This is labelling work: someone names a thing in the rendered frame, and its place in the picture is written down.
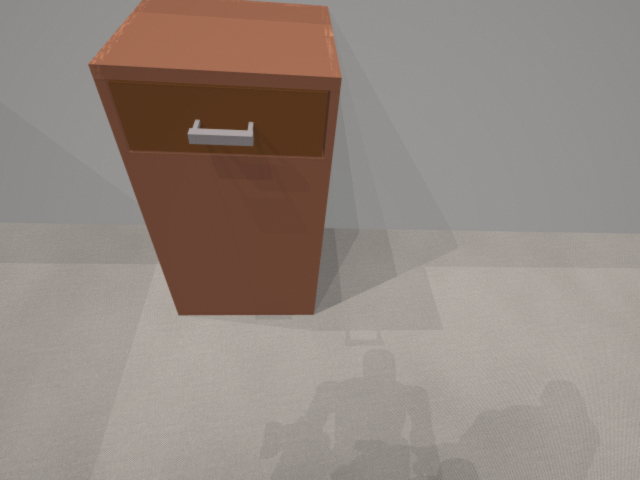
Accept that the drawer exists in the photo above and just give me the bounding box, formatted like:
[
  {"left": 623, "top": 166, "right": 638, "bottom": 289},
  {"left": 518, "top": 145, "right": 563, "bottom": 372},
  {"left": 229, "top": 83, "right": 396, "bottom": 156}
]
[{"left": 108, "top": 79, "right": 328, "bottom": 157}]

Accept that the handle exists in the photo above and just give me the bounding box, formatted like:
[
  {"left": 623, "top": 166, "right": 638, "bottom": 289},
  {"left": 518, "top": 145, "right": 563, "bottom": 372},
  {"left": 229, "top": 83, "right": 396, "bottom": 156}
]
[{"left": 187, "top": 120, "right": 254, "bottom": 146}]

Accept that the cabinet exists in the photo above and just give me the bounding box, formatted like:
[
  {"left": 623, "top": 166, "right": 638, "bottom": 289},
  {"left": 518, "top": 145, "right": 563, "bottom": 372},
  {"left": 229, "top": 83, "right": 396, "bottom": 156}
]
[{"left": 88, "top": 0, "right": 342, "bottom": 315}]

